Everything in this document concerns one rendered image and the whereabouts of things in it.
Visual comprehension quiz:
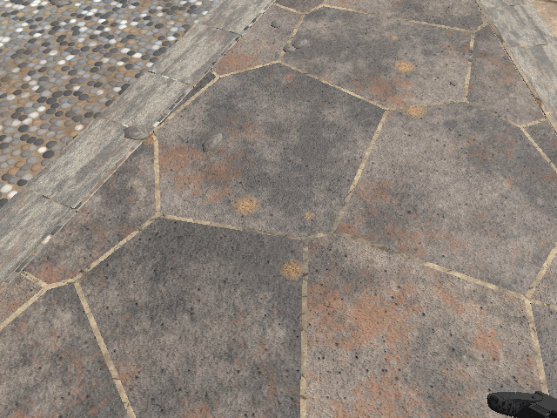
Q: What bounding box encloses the right robot hand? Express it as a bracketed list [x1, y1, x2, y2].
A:
[487, 391, 557, 418]

